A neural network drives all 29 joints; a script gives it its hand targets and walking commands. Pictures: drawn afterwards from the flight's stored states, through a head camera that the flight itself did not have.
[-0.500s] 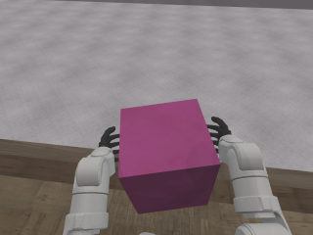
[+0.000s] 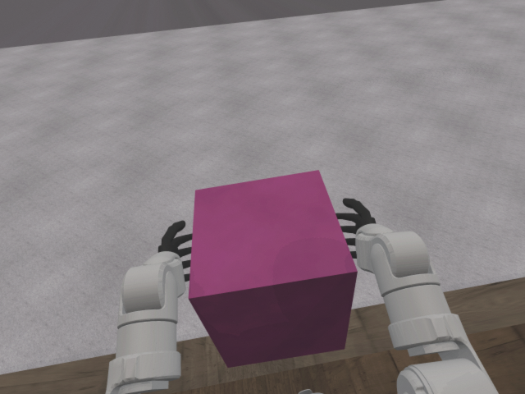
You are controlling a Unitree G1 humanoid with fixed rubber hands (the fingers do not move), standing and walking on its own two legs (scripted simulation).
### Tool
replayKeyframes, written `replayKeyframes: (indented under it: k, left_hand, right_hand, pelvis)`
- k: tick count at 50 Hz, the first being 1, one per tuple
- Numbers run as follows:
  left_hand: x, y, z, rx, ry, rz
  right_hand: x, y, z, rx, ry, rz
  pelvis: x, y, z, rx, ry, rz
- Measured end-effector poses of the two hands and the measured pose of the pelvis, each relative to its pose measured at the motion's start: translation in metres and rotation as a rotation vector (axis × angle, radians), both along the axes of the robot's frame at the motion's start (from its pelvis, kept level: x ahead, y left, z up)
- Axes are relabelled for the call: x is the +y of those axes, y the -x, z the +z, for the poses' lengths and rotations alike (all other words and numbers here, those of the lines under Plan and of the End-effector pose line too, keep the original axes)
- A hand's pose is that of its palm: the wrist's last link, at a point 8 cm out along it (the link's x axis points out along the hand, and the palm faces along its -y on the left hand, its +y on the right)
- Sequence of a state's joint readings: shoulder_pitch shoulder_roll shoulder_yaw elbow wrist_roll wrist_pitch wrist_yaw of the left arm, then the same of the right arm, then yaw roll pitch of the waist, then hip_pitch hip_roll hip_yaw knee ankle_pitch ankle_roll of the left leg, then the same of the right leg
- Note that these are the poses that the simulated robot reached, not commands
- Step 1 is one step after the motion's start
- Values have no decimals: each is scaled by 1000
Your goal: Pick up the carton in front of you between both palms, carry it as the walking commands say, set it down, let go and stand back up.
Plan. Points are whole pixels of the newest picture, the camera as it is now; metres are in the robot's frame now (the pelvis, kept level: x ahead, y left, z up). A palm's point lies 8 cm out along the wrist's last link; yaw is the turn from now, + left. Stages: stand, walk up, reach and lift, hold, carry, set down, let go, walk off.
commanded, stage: carry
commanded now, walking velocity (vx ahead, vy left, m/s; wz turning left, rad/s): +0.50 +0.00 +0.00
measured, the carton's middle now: (271, 271) +0.35 -0.06 +0.01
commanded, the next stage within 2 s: none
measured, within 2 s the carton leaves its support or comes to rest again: neither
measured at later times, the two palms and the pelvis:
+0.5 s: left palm (186, 188) +0.80 +0.10 -0.15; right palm (284, 176) +0.78 -0.20 -0.16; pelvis +0.45 -0.04 -0.27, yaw +1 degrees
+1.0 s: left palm (198, 160) +1.27 +0.08 -0.39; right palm (260, 144) +1.29 -0.22 -0.38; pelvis +0.95 -0.10 -0.45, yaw -4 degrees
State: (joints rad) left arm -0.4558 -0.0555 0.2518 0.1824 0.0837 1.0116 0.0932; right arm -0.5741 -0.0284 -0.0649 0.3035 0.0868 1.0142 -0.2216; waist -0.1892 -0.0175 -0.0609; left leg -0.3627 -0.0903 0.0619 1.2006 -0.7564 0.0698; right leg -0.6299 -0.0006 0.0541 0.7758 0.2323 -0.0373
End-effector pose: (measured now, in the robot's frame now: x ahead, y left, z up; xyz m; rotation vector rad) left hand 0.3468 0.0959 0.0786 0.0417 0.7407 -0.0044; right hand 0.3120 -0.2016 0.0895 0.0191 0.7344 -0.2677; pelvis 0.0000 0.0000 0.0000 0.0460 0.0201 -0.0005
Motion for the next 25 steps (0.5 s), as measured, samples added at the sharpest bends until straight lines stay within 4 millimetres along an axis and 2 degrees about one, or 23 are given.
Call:
replayKeyframes:
  k: [3, 5, 7, 11, 14, 17, 20, 22, 25]
  left_hand:
    - [-1, -57, -28, -70, -8, 37]
    - [5, -87, -47, -103, -40, 73]
    - [16, -111, -69, -72, -48, 113]
    - [36, -153, -111, 35, -13, 204]
    - [45, -201, -132, 41, -12, 230]
    - [48, -264, -149, -12, -33, 229]
    - [43, -340, -171, -95, -38, 190]
    - [32, -390, -192, -136, -29, 146]
    - [7, -449, -228, -102, -28, 90]
  right_hand:
    - [-3, -76, -23, -67, 14, 63]
    - [3, -124, -43, -104, 1, 111]
    - [14, -160, -67, -73, -19, 143]
    - [36, -220, -112, 30, -16, 206]
    - [45, -273, -136, 35, -15, 232]
    - [47, -333, -161, -18, -48, 217]
    - [41, -394, -189, -103, -33, 189]
    - [30, -428, -211, -141, -15, 157]
    - [5, -469, -249, -108, -19, 98]
  pelvis:
    - [-15, -60, -49, -20, -19, -31]
    - [-19, -92, -74, -24, 45, -49]
    - [-27, -124, -88, -27, 64, -32]
    - [-40, -189, -102, -14, 62, -32]
    - [-44, -239, -121, -9, 56, -26]
    - [-42, -296, -154, -11, 57, -10]
    - [-37, -363, -205, -29, 73, -5]
    - [-38, -400, -238, -40, 8, 10]
    - [-38, -451, -268, -64, -30, 24]
